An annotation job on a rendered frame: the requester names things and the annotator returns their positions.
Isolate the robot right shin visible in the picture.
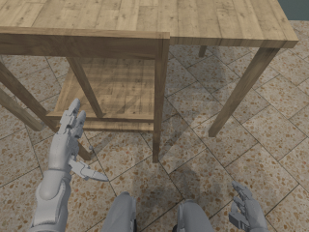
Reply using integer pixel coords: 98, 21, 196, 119
177, 199, 194, 232

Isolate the right robot hand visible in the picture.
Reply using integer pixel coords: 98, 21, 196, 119
228, 181, 268, 232

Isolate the chair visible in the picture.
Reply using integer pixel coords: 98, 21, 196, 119
0, 26, 170, 163

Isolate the robot left thigh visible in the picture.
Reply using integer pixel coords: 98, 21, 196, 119
100, 194, 136, 232

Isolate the table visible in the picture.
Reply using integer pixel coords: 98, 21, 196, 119
0, 0, 299, 137

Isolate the robot left forearm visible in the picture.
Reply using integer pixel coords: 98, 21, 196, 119
28, 169, 72, 232

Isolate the left robot hand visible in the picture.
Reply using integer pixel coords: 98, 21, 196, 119
48, 98, 108, 182

